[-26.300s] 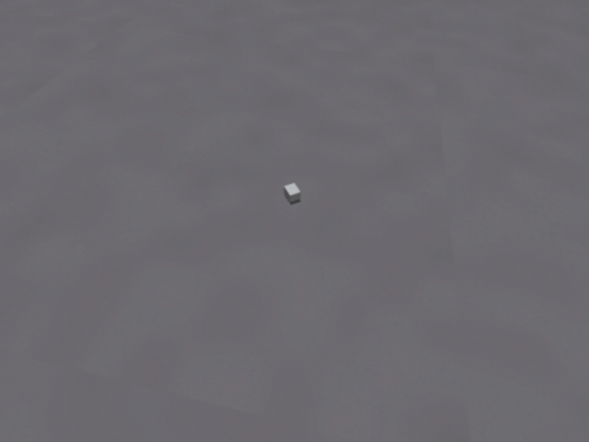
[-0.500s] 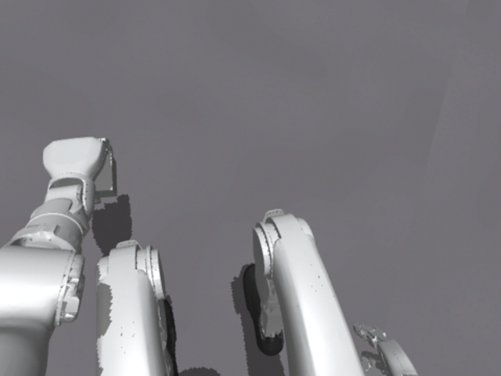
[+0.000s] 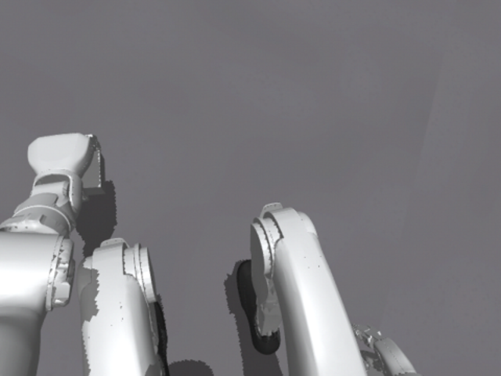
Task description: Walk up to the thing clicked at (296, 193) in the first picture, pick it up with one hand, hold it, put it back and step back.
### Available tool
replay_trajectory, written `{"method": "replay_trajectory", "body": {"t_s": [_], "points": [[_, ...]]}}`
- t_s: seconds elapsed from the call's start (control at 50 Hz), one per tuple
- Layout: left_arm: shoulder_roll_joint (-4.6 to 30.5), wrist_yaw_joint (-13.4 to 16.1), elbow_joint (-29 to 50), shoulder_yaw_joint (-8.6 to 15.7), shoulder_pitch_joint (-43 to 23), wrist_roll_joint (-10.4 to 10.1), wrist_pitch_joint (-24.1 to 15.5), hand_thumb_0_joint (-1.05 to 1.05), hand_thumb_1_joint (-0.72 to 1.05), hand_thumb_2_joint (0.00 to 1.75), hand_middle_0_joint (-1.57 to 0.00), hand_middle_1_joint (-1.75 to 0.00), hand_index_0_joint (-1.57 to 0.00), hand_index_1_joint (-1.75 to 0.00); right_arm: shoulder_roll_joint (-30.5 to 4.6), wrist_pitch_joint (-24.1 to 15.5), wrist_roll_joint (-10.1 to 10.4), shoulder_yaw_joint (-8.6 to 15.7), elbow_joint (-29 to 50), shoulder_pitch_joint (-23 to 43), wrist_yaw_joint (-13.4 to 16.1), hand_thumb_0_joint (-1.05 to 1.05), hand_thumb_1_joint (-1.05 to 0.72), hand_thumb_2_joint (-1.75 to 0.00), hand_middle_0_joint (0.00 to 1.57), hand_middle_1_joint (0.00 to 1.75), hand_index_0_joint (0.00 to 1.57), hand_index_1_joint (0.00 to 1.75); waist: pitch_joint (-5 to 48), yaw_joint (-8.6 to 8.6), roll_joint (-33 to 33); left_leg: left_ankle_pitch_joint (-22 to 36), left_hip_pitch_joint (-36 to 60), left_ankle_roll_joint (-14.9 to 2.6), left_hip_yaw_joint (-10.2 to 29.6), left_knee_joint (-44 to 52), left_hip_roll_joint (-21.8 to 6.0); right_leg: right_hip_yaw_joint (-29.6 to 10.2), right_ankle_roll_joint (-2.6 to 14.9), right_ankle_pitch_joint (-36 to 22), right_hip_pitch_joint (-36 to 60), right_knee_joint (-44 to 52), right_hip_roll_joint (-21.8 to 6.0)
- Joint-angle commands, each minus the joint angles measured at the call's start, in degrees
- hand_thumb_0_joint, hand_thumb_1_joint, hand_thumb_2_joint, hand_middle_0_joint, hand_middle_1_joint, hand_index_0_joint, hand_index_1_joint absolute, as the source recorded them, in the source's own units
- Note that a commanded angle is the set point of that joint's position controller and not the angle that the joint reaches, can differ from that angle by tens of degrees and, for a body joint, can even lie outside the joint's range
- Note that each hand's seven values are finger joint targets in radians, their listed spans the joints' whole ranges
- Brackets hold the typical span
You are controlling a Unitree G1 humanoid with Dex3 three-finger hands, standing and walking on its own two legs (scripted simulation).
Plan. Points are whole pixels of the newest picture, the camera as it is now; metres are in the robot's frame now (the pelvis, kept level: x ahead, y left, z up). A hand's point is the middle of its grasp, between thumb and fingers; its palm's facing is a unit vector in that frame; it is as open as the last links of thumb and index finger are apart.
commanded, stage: lower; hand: left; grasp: from above
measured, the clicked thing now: (85, 173) +0.46 +0.19 -0.21
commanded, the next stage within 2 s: rest in 0.14 s
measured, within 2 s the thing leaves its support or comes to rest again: rests again in 1.26 s
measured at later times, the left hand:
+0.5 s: hand (85, 181) +0.45 +0.20 -0.25, palm faces -0.49 -0.07 -0.87, open 9.6 cm
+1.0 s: hand (91, 182) +0.46 +0.19 -0.28, palm faces -0.47 -0.07 -0.88, open 9.6 cm
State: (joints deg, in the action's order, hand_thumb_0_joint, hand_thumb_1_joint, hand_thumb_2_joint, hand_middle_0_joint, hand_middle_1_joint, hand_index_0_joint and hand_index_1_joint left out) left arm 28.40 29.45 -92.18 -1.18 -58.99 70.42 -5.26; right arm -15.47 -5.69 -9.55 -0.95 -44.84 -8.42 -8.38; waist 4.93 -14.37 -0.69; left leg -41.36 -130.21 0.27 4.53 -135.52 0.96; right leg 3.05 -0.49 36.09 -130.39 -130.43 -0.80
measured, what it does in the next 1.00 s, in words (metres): stands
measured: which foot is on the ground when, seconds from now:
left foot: down 0.00-1.00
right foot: down 0.00-1.00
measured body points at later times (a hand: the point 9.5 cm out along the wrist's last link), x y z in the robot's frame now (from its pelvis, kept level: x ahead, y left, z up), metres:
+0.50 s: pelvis +0.01 +0.00 -0.03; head +0.27 +0.05 +0.33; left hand +0.48 +0.20 -0.20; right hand +0.00 -0.26 -0.13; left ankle +0.07 +0.12 -0.31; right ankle +0.10 -0.12 -0.31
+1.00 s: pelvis +0.00 +0.01 -0.04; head +0.28 +0.06 +0.31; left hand +0.48 +0.20 -0.23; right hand +0.00 -0.25 -0.12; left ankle +0.07 +0.12 -0.31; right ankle +0.10 -0.12 -0.31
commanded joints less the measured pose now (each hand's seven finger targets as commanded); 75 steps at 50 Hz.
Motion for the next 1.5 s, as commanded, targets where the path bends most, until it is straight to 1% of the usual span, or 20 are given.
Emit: {"method": "replay_trajectory", "body": {"t_s": [0.0, 0.08, 0.12, 0.14, 0.16, 0.26, 0.32, 0.38, 0.44, 0.5, 0.54, 0.7, 0.78, 1.06, 1.08, 1.2, 1.26, 1.3, 1.36, 1.48], "points": [[8.3, 3.7, 3.8, 0.1, -20.5, 1.2, -1.1, 0.0, 0.62, 0.54, -1.17, -0.24, -1.11, -0.3, -12.7, -1.0, -1.1, 2.7, 0.4, -12.4, -0.7, 0.0, -0.91, -0.9, 0.2, 0.3, 0.2, 0.3, 35.7, -4.03, -10.9, 9.0, 21.5, -2.13, -4.1, 12.3, 1.2, 4.5, 2.44, -8.7, 23.1, 11.6, 2.2], [12.2, 5.5, 5.8, 3.1, -21.5, 2.5, -1.7, 0.0, 0.59, 0.53, -1.14, -0.23, -1.08, -0.29, -14.7, -1.7, -1.6, 2.9, 0.5, -13.0, -1.7, 0.0, -0.91, -0.9, 0.2, 0.3, 0.2, 0.3, 38.4, -2.65, -16.7, 10.0, 26.1, -1.14, -2.7, 13.3, 1.0, 5.3, 2.94, -9.1, 20.1, 9.6, 1.6], [10.7, 6.2, 3.1, 2.2, -20.3, 3.3, -1.7, 0.0, 0.6, 0.51, -1.15, -0.22, -1.09, -0.28, -14.5, -2.1, -2.3, 2.7, 0.3, -12.4, -2.7, 0.0, -0.91, -0.9, 0.2, 0.3, 0.2, 0.3, 35.1, -4.06, -15.5, 8.8, 24.1, -1.19, -2.7, 12.5, 1.0, 6.0, 2.9, -8.4, 19.1, 9.2, 2.2], [12.4, 6.7, 2.8, 4.4, -20.6, 3.4, -1.8, 0.0, 0.61, 0.53, -1.14, -0.24, -1.09, -0.3, -14.8, -2.2, -2.8, 2.7, -0.2, -13.9, -3.2, 0.0, -0.91, -0.9, 0.2, 0.3, 0.2, 0.3, 35.3, -5.22, -14.9, 10.3, 23.7, -1.33, -3.0, 11.3, 1.0, 6.0, 2.56, -10.3, 20.6, 9.0, 1.9], [12.5, 6.9, 5.1, 4.3, -21.1, 3.0, -2.0, 0.0, 0.6, 0.52, -1.14, -0.24, -1.08, -0.29, -14.9, -2.3, -2.9, 2.7, 0.3, -13.8, -3.5, 0.0, -0.91, -0.9, 0.2, 0.3, 0.2, 0.3, 37.6, -4.0, -16.0, 11.0, 23.9, -1.37, -3.1, 11.6, 1.2, 5.8, 2.63, -10.5, 21.7, 9.1, 2.0], [11.7, 7.5, 2.6, 3.6, -19.5, 2.3, -2.0, 0.0, 0.62, 0.56, -1.15, -0.23, -1.1, -0.29, -14.5, -3.3, -3.5, 1.9, -0.2, -13.4, -5.4, 0.0, -0.91, -0.9, 0.2, 0.3, 0.2, 0.3, 35.4, -5.28, -14.3, 10.9, 21.4, -1.94, -3.5, 8.8, 1.1, 6.0, 2.15, -11.4, 23.1, 9.0, 2.4], [15.3, 8.2, 2.5, 6.6, -15.9, 2.8, -2.1, 0.0, 0.65, 0.56, -1.17, -0.22, -1.12, -0.28, -15.6, -3.1, -3.7, 2.2, -1.4, -15.5, -6.1, 0.0, -0.9, -0.9, 0.2, 0.3, 0.2, 0.3, 38.3, -4.37, -15.4, 15.3, 22.1, -1.69, -3.4, 8.3, 0.9, 6.1, 1.89, -15.4, 25.6, 8.0, 2.4], [14.0, 8.3, -0.4, 6.0, -16.8, 2.9, -2.8, 0.0, 0.67, 0.55, -1.18, -0.23, -1.13, -0.28, -14.9, -3.2, -4.0, 1.3, -1.7, -15.8, -6.9, 0.0, -0.91, -0.9, 0.2, 0.3, 0.2, 0.3, 34.2, -6.45, -12.4, 12.6, 18.5, -2.19, -2.9, 7.6, 0.9, 6.5, 1.68, -13.5, 25.2, 8.2, 2.7], [17.1, 9.2, 1.9, 7.4, -18.1, 3.1, -3.9, 0.0, 0.66, 0.52, -1.17, -0.23, -1.12, -0.27, -16.2, -3.3, -4.1, 1.6, -1.6, -15.4, -7.1, 0.0, -0.9, -0.9, 0.2, 0.3, 0.2, 0.3, 36.3, -5.38, -15.8, 11.9, 20.9, -1.78, -2.1, 8.3, 0.8, 7.1, 2.25, -12.1, 23.7, 7.5, 2.7], [15.5, 9.9, -2.2, 6.4, -18.2, 4.2, -4.4, 0.0, 0.69, 0.53, -1.2, -0.2, -1.15, -0.26, -15.2, -4.0, -4.9, 0.2, -1.8, -15.0, -7.8, 0.0, -0.9, -0.9, 0.2, 0.3, 0.2, 0.3, 32.2, -7.88, -12.3, 10.0, 18.1, -2.28, -2.2, 6.5, 1.0, 7.3, 1.78, -11.1, 23.3, 7.8, 3.1], [18.4, 11.3, 0.7, 8.4, -19.1, 4.1, -5.0, 0.0, 0.68, 0.5, -1.18, -0.2, -1.14, -0.24, -16.7, -4.2, -4.6, 0.8, -1.9, -15.2, -7.7, 0.0, -0.9, -0.9, 0.2, 0.3, 0.2, 0.3, 34.8, -6.03, -16.6, 11.0, 20.7, -1.7, -1.6, 7.9, 0.8, 7.6, 2.25, -11.8, 22.8, 7.5, 2.9], [17.0, 13.7, -5.8, 7.2, -18.3, 5.7, -4.3, 0.0, 0.7, 0.52, -1.21, -0.19, -1.16, -0.25, -16.9, -6.0, -6.1, -0.9, -1.6, -13.6, -10.0, 0.0, -0.9, -0.9, 0.2, 0.3, 0.2, 0.3, 29.4, -9.41, -17.3, 11.9, 20.7, -1.18, -0.6, 6.1, 0.4, 8.8, 2.03, -13.8, 20.8, 5.6, 3.2], [19.7, 14.2, -4.4, 8.0, -18.4, 5.2, -3.8, 0.0, 0.68, 0.5, -1.19, -0.18, -1.14, -0.24, -18.3, -7.2, -6.1, -1.1, -1.5, -12.9, -10.9, 0.0, -0.9, -0.9, 0.2, 0.3, 0.2, 0.3, 30.1, -7.93, -19.3, 10.9, 21.0, -0.96, -0.2, 6.9, 0.3, 8.8, 2.09, -12.7, 20.2, 5.8, 3.0], [22.2, 14.6, -4.2, 8.5, -17.5, 3.9, -4.4, 0.0, 0.69, 0.51, -1.21, -0.19, -1.16, -0.25, -19.3, -8.4, -5.4, -1.9, -1.2, -12.6, -12.5, 0.0, -0.91, -0.9, 0.2, 0.3, 0.2, 0.3, 30.5, -9.01, -18.7, 10.8, 19.8, -1.35, 0.5, 5.9, -0.1, 9.4, 1.95, -13.2, 24.1, 6.3, 4.0], [20.5, 14.4, -5.7, 7.7, -17.5, 4.0, -4.4, 0.0, 0.7, 0.52, -1.21, -0.21, -1.16, -0.26, -18.6, -8.6, -5.7, -2.4, -1.0, -13.1, -12.7, 0.0, -0.91, -0.9, 0.2, 0.3, 0.2, 0.3, 28.7, -10.28, -17.1, 10.9, 19.4, -1.55, 0.4, 4.9, 0.0, 9.5, 1.67, -13.6, 23.6, 6.2, 3.7], [19.9, 14.6, -6.8, 6.3, -17.6, 3.9, -4.8, 0.0, 0.7, 0.48, -1.19, -0.2, -1.15, -0.25, -19.5, -9.7, -6.0, -3.1, -1.1, -12.8, -13.4, 0.0, -0.91, -0.9, 0.2, 0.3, 0.2, 0.3, 26.2, -11.12, -18.2, 11.0, 20.1, -1.19, 1.4, 5.4, -0.2, 10.2, 1.73, -13.7, 22.1, 5.9, 3.7], [21.5, 15.5, -6.2, 6.7, -16.4, 4.3, -4.5, 0.0, 0.69, 0.47, -1.19, -0.17, -1.14, -0.22, -20.4, -9.8, -5.6, -2.7, -0.7, -11.4, -13.3, 0.0, -0.9, -0.9, 0.2, 0.3, 0.2, 0.3, 27.3, -9.36, -20.3, 10.3, 21.8, -0.59, 2.3, 6.7, -0.5, 10.4, 2.13, -12.7, 20.6, 5.6, 3.7], [20.4, 15.4, -7.1, 5.8, -17.6, 4.5, -4.5, 0.0, 0.7, 0.49, -1.2, -0.18, -1.15, -0.23, -20.8, -10.3, -5.9, -3.1, -0.3, -12.0, -13.8, 0.0, -0.9, -0.9, 0.2, 0.3, 0.2, 0.3, 25.2, -11.5, -19.4, 10.1, 21.2, -0.63, 2.5, 6.5, -0.5, 10.7, 1.94, -12.8, 20.5, 5.3, 3.7], [23.0, 16.2, -6.3, 7.4, -16.6, 4.3, -4.3, 0.0, 0.68, 0.45, -1.17, -0.18, -1.13, -0.23, -20.9, -10.5, -5.6, -3.2, -0.2, -11.2, -13.8, 0.0, -0.9, -0.9, 0.2, 0.3, 0.2, 0.3, 27.3, -9.54, -20.9, 11.1, 21.6, -0.62, 1.9, 6.7, -0.5, 10.3, 2.13, -13.5, 22.4, 5.8, 4.1], [23.3, 16.3, -6.1, 6.7, -17.9, 3.4, -4.1, 0.0, 0.68, 0.43, -1.16, -0.2, -1.13, -0.23, -21.5, -11.4, -5.8, -3.6, -0.3, -11.7, -14.0, 0.0, -0.9, -0.9, 0.2, 0.3, 0.2, 0.3, 26.1, -11.18, -17.9, 10.1, 19.0, -1.48, 1.4, 5.1, -0.5, 10.1, 1.62, -12.8, 23.6, 7.3, 4.2]]}}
